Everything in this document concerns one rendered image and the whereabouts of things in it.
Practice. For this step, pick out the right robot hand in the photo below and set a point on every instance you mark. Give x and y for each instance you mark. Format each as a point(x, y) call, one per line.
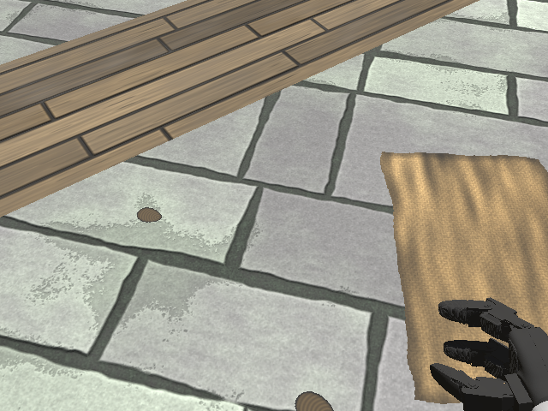
point(523, 366)

